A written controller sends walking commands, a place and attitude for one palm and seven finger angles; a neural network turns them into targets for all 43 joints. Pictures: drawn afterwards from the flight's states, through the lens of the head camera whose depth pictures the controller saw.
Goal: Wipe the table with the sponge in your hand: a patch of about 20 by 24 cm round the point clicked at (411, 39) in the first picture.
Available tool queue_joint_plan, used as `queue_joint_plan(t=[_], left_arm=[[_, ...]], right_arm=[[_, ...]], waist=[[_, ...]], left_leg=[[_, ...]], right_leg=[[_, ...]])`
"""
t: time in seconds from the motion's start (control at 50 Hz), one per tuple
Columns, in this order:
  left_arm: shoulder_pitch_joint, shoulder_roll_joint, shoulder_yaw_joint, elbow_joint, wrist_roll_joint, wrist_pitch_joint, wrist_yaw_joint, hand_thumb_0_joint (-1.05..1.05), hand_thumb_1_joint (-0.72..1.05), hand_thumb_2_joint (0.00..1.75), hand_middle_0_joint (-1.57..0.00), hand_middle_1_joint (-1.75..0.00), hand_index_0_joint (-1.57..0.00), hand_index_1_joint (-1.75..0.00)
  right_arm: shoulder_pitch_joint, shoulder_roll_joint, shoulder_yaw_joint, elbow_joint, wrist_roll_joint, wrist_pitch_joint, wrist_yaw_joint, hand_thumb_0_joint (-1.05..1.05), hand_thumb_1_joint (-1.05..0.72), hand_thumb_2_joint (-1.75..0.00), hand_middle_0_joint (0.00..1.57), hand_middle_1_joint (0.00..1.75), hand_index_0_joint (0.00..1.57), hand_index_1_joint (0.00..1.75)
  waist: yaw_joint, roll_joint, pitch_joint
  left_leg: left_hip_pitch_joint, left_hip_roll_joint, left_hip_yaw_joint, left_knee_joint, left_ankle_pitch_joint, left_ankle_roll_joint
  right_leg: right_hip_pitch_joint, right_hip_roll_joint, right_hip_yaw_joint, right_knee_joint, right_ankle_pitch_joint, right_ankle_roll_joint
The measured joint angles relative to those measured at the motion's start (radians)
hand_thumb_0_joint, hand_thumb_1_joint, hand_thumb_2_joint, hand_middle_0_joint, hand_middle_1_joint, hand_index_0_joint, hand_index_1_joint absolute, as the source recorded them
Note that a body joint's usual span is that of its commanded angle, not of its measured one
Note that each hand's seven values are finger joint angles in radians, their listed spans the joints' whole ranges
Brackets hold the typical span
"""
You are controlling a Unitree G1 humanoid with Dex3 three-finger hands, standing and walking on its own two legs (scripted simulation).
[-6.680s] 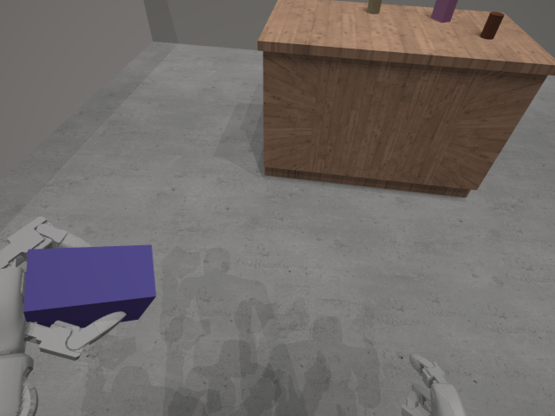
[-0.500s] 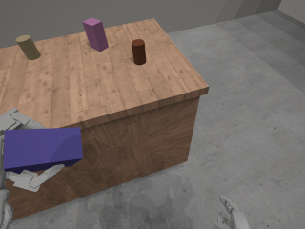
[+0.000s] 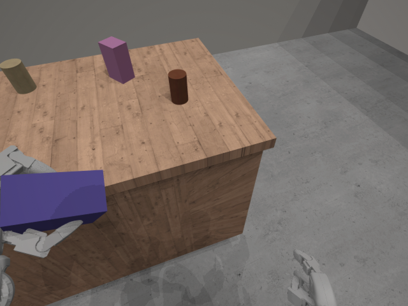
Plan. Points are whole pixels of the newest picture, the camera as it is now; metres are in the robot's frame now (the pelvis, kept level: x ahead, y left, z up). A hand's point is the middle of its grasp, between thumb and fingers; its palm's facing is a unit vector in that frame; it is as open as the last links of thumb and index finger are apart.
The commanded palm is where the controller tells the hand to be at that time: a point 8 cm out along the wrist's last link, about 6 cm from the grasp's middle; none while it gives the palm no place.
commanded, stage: come to a stop and stand still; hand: left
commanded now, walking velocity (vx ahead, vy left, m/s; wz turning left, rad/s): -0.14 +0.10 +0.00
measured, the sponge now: (69, 201) +0.23 +0.21 +0.17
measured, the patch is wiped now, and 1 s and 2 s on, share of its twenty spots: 0.00 0.00 0.00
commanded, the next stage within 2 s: look again from close up in 0.98 s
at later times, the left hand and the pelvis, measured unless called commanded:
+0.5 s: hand (2, 212) +0.20 +0.28 +0.18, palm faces +0.36 -0.85 -0.38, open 9.8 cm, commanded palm +0.13 +0.32 +0.19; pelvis -0.03 +0.05 +0.01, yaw -1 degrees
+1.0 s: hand out of the picture +0.16 +0.32 +0.17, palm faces +0.43 -0.82 -0.37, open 9.8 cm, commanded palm +0.10 +0.35 +0.19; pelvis -0.05 +0.06 +0.02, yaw +2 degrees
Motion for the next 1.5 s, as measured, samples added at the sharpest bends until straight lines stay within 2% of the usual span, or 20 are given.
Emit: queue_joint_plan(t=[0.02, 0.06, 0.12, 0.18, 0.24, 0.26, 0.3, 0.34, 0.4, 0.48, 0.54, 0.66, 0.78, 0.84, 0.96, 1.24, 1.34, 1.5], left_arm=[[0.001, -0.010, -0.011, 0.001, 0.001, 0.000, -0.004, -0.01, -0.48, 1.00, -0.79, -1.34, -0.79, -1.34], [0.001, -0.030, -0.031, 0.007, -0.005, 0.006, -0.011, -0.01, -0.48, 1.00, -0.79, -1.34, -0.79, -1.34], [0.002, -0.044, -0.036, 0.022, -0.006, 0.013, -0.012, -0.01, -0.48, 1.00, -0.79, -1.34, -0.79, -1.34], [0.011, -0.031, -0.020, 0.018, 0.001, 0.017, -0.009, -0.01, -0.48, 1.00, -0.79, -1.34, -0.79, -1.34], [0.028, -0.015, -0.011, -0.014, 0.002, 0.024, -0.004, -0.01, -0.48, 1.00, -0.79, -1.34, -0.79, -1.34], [0.030, -0.009, -0.011, -0.027, 0.001, 0.027, -0.002, -0.01, -0.48, 1.00, -0.79, -1.34, -0.79, -1.34], [-0.097, 0.074, 0.023, 0.036, 0.039, -0.001, -0.047, -0.01, -0.48, 1.00, -0.79, -1.34, -0.79, -1.34], [-0.209, 0.107, 0.067, 0.135, 0.026, -0.031, -0.053, -0.01, -0.48, 1.00, -0.79, -1.34, -0.79, -1.34], [-0.231, 0.063, 0.092, 0.158, -0.004, -0.019, -0.034, -0.01, -0.48, 1.00, -0.79, -1.34, -0.79, -1.34], [-0.109, 0.002, 0.020, 0.073, -0.005, -0.036, -0.043, -0.01, -0.48, 1.00, -0.79, -1.34, -0.79, -1.34], [-0.049, -0.006, -0.024, 0.056, 0.005, -0.044, -0.060, -0.01, -0.48, 1.01, -0.79, -1.34, -0.79, -1.34], [-0.105, -0.010, 0.000, 0.123, 0.016, -0.023, -0.055, -0.01, -0.48, 1.01, -0.78, -1.34, -0.79, -1.34], [-0.150, -0.053, -0.012, 0.139, 0.027, -0.006, -0.050, -0.01, -0.48, 1.01, -0.78, -1.34, -0.78, -1.34], [-0.151, -0.064, -0.032, 0.141, 0.035, 0.003, -0.059, -0.01, -0.48, 1.01, -0.78, -1.34, -0.78, -1.34], [-0.118, -0.035, -0.027, 0.129, 0.034, 0.009, -0.073, -0.01, -0.48, 1.01, -0.78, -1.34, -0.78, -1.34], [-0.095, -0.041, -0.030, 0.129, 0.038, 0.006, -0.056, -0.01, -0.48, 1.01, -0.78, -1.34, -0.78, -1.34], [-0.084, -0.042, -0.034, 0.136, 0.033, 0.005, -0.057, -0.01, -0.48, 1.01, -0.78, -1.34, -0.78, -1.34], [-0.057, -0.030, -0.033, 0.123, 0.009, 0.008, -0.060, -0.01, -0.48, 1.01, -0.78, -1.34, -0.78, -1.34]], right_arm=[[0.000, -0.002, 0.004, 0.008, -0.002, 0.003, 0.001, 0.01, -0.90, -0.90, 0.20, 0.30, 0.20, 0.30], [-0.002, -0.010, 0.005, 0.030, -0.003, 0.014, 0.005, 0.01, -0.90, -0.90, 0.20, 0.30, 0.21, 0.30], [-0.019, -0.020, 0.007, 0.053, -0.005, 0.036, 0.003, 0.01, -0.90, -0.90, 0.20, 0.30, 0.21, 0.30], [-0.029, -0.028, 0.009, 0.039, -0.011, 0.055, -0.008, 0.01, -0.90, -0.90, 0.20, 0.30, 0.21, 0.30], [-0.029, -0.044, -0.003, 0.009, -0.014, 0.068, -0.013, 0.01, -0.90, -0.90, 0.20, 0.30, 0.21, 0.30], [-0.030, -0.047, -0.010, 0.004, -0.013, 0.069, -0.016, 0.01, -0.90, -0.90, 0.20, 0.30, 0.21, 0.30], [-0.006, -0.039, -0.045, 0.004, -0.026, 0.027, -0.018, 0.01, -0.90, -0.90, 0.20, 0.30, 0.20, 0.30], [-0.005, -0.047, -0.046, 0.008, -0.013, -0.003, 0.001, 0.01, -0.90, -0.90, 0.20, 0.30, 0.20, 0.30], [-0.007, -0.061, -0.041, -0.011, -0.003, -0.035, 0.033, 0.01, -0.90, -0.90, 0.20, 0.30, 0.20, 0.30], [0.008, -0.060, -0.036, -0.041, -0.002, -0.062, 0.051, 0.01, -0.90, -0.90, 0.20, 0.30, 0.20, 0.30], [0.025, -0.044, -0.021, -0.040, -0.004, -0.063, 0.044, 0.01, -0.90, -0.90, 0.20, 0.30, 0.20, 0.30], [0.050, -0.020, 0.006, -0.015, -0.017, -0.057, 0.037, 0.01, -0.90, -0.90, 0.20, 0.30, 0.20, 0.30], [0.041, -0.017, 0.024, 0.010, -0.030, -0.059, 0.046, 0.01, -0.90, -0.90, 0.21, 0.30, 0.21, 0.30], [0.027, -0.019, 0.023, 0.006, -0.035, -0.055, 0.045, 0.01, -0.90, -0.90, 0.21, 0.30, 0.21, 0.30], [0.003, -0.024, 0.015, -0.023, -0.036, -0.047, 0.038, 0.01, -0.90, -0.90, 0.21, 0.30, 0.21, 0.30], [0.038, -0.039, 0.014, 0.001, -0.031, -0.042, 0.030, 0.01, -0.90, -0.90, 0.20, 0.30, 0.21, 0.30], [0.034, -0.032, 0.016, 0.007, -0.029, -0.037, 0.027, 0.01, -0.90, -0.90, 0.20, 0.30, 0.21, 0.30], [0.014, -0.036, 0.012, 0.005, -0.029, -0.025, 0.021, 0.01, -0.90, -0.90, 0.20, 0.30, 0.21, 0.30]], waist=[[-0.001, 0.015, 0.002], [0.003, 0.027, 0.000], [0.003, 0.014, 0.012], [-0.008, -0.007, 0.028], [-0.016, -0.009, 0.035], [-0.015, -0.012, 0.038], [0.042, -0.041, 0.047], [0.056, -0.058, 0.059], [0.035, -0.059, 0.057], [0.005, -0.051, 0.032], [0.005, -0.052, 0.020], [0.042, -0.039, 0.017], [0.062, -0.028, -0.001], [0.060, -0.027, -0.005], [0.041, -0.033, 0.003], [0.045, -0.038, -0.009], [0.039, -0.026, -0.022], [0.029, -0.015, -0.033]], left_leg=[[-0.003, 0.004, -0.012, 0.017, -0.016, 0.000], [-0.029, -0.019, -0.044, 0.100, -0.090, 0.000], [-0.060, -0.065, -0.066, 0.210, -0.158, -0.003], [-0.039, -0.080, -0.057, 0.123, -0.123, -0.002], [0.015, -0.073, -0.052, -0.049, 0.030, 0.002], [0.031, -0.071, -0.047, -0.082, 0.045, 0.018], [0.008, -0.074, -0.033, -0.065, 0.040, 0.038], [0.004, -0.079, -0.025, -0.067, 0.047, 0.049], [0.020, -0.091, -0.006, -0.095, 0.070, 0.069], [0.020, -0.104, 0.008, -0.099, 0.076, 0.093], [0.023, -0.111, 0.004, -0.103, 0.084, 0.100], [0.037, -0.117, -0.020, -0.138, 0.114, 0.099], [0.049, -0.120, -0.036, -0.167, 0.105, 0.091], [0.050, -0.122, -0.037, -0.191, 0.105, 0.087], [0.057, -0.126, -0.029, -0.223, 0.161, 0.097], [0.069, -0.143, -0.046, -0.234, 0.161, 0.103], [0.066, -0.134, -0.055, -0.231, 0.148, 0.096], [0.063, -0.118, -0.067, -0.224, 0.124, 0.082]], right_leg=[[0.003, 0.007, -0.008, 0.007, 0.007, -0.018], [0.005, 0.007, -0.010, 0.012, -0.026, -0.038], [0.016, -0.006, 0.003, -0.022, -0.022, -0.040], [0.022, -0.016, 0.008, -0.053, 0.002, -0.032], [0.014, -0.008, 0.001, -0.046, 0.005, -0.022], [0.009, -0.007, 0.001, -0.033, 0.000, -0.018], [-0.015, -0.011, 0.014, -0.022, 0.005, -0.016], [-0.017, -0.015, 0.022, -0.036, 0.028, -0.012], [-0.007, -0.024, 0.040, -0.064, 0.059, 0.001], [-0.011, -0.024, 0.072, -0.062, 0.046, 0.002], [-0.003, -0.015, 0.090, -0.072, 0.050, 0.008], [0.022, 0.012, 0.115, -0.101, 0.015, -0.007], [0.060, 0.044, 0.162, -0.177, 0.058, 0.007], [0.067, 0.056, 0.187, -0.208, 0.064, 0.006], [0.068, 0.057, 0.205, -0.226, 0.104, 0.013], [0.081, 0.052, 0.209, -0.228, 0.139, 0.018], [0.087, 0.060, 0.201, -0.243, 0.134, 0.022], [0.093, 0.077, 0.192, -0.255, 0.118, 0.004]])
